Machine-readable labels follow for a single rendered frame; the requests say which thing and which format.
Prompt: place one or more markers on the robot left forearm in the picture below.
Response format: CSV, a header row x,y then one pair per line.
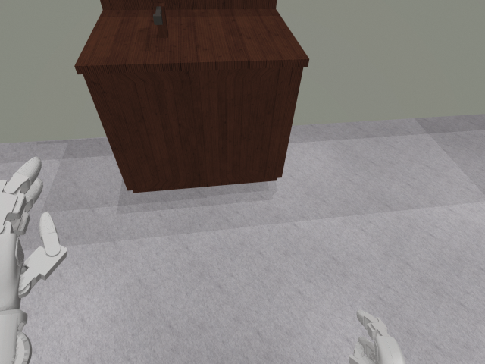
x,y
15,346

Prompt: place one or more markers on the counter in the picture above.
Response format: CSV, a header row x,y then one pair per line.
x,y
206,99

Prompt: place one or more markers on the left robot hand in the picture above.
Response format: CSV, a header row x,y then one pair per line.
x,y
16,199

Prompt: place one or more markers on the right robot hand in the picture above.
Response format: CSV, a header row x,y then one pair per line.
x,y
384,350

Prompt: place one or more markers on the tap lever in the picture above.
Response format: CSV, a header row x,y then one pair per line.
x,y
157,16

